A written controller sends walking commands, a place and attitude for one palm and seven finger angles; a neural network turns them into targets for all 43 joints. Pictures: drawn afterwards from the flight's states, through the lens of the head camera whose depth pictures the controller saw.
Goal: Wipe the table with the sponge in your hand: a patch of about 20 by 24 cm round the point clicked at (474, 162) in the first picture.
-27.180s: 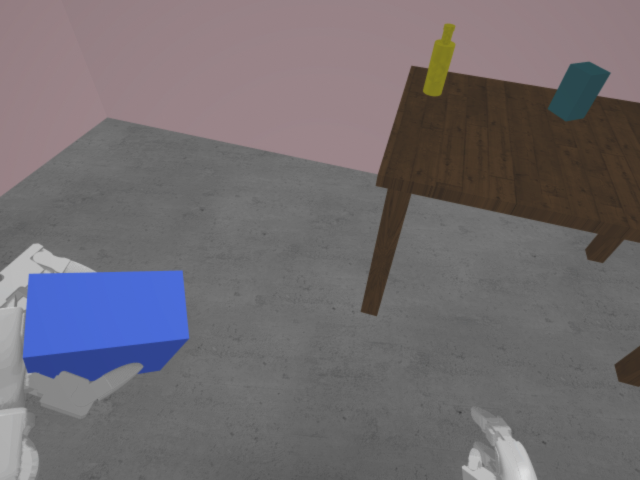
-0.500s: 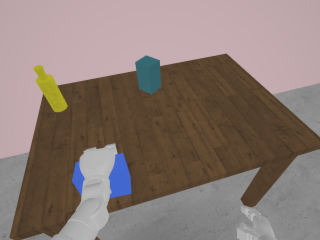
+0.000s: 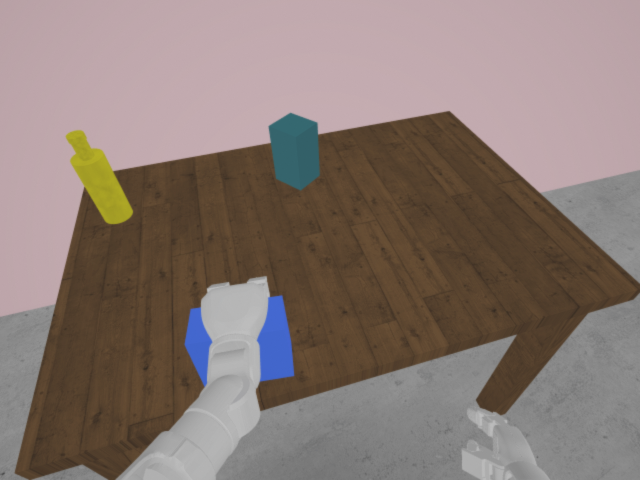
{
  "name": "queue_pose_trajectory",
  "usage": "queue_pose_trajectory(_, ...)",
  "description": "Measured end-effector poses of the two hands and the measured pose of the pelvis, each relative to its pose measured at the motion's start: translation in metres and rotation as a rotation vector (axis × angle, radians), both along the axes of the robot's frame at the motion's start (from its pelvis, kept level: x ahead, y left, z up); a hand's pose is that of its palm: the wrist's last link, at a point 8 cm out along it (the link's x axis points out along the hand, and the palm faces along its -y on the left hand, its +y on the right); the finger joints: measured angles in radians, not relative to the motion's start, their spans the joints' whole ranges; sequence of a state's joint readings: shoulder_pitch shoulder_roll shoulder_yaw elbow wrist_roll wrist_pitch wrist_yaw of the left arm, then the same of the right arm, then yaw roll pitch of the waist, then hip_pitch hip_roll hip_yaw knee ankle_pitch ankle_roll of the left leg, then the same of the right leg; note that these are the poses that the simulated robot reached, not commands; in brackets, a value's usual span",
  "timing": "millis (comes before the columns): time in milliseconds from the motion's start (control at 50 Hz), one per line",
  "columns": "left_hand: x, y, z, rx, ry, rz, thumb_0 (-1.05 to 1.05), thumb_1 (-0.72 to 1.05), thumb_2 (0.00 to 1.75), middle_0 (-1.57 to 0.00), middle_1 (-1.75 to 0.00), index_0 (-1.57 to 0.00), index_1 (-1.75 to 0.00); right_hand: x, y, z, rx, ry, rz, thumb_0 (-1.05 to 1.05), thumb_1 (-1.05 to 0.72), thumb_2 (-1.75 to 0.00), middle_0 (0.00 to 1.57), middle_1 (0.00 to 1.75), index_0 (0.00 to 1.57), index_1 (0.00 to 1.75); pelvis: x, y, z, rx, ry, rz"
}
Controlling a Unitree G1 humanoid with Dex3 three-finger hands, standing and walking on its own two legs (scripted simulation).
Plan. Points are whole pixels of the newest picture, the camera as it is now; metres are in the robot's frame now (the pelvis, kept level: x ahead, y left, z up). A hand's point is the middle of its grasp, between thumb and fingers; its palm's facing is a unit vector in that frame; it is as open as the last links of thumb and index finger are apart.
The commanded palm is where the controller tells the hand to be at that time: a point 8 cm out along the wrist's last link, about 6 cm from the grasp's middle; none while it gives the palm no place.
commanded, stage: wipe forward along the third lane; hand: left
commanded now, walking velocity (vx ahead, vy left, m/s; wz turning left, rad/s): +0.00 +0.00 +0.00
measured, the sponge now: (246, 350) +0.31 +0.16 -0.06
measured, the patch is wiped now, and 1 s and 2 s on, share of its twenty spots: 0.90 0.95 1.00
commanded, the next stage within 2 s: wipe back along the third lane in 1.54 s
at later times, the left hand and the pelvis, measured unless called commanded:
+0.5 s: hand (243, 307) +0.36 +0.17 -0.01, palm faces -0.08 -0.01 -1.00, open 10.6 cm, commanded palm +0.34 +0.16 +0.02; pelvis -0.01 -0.01 -0.01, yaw -1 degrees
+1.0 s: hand (234, 280) +0.41 +0.19 -0.01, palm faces -0.09 +0.00 -1.00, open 10.6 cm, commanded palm +0.39 +0.19 +0.02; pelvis -0.01 +0.01 -0.01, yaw -1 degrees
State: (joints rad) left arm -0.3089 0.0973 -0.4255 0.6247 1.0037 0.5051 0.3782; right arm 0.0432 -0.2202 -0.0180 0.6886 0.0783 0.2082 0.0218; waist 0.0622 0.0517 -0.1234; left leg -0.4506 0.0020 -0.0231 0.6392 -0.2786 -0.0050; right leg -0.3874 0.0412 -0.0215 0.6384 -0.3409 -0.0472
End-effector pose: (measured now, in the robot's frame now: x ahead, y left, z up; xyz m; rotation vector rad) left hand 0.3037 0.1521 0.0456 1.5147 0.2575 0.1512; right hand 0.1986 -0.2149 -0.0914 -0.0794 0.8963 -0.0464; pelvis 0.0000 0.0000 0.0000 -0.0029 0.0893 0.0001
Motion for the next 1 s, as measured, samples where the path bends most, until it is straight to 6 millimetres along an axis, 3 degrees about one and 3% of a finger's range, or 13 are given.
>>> queue_pose_trajectory(220,0.018,0.002,-0.001,0.024,0.009,0.036,0.0,-0.53,1.03,-0.68,-1.3,-0.69,-1.31,-0.016,-0.015,-0.005,-0.049,0.044,-0.027,0.01,-0.91,-0.9,0.2,0.3,0.2,0.3,-0.007,-0.007,-0.002,0.001,0.02,0.002)
queue_pose_trajectory(540,0.047,0.01,-0.004,0.047,0.024,0.054,0.0,-0.53,1.04,-0.68,-1.3,-0.69,-1.31,-0.077,-0.037,-0.029,-0.091,0.193,-0.123,0.01,-0.91,-0.9,0.2,0.3,0.2,0.3,-0.009,-0.006,-0.007,-0.003,0.08,-0.011)
queue_pose_trajectory(1000,0.093,0.036,-0.002,0.062,0.025,0.06,0.01,-0.53,1.04,-0.68,-1.3,-0.69,-1.31,-0.11,-0.023,-0.038,-0.108,0.262,-0.164,0.01,-0.91,-0.9,0.2,0.3,0.2,0.3,-0.011,0.012,-0.012,-0.022,0.152,-0.017)
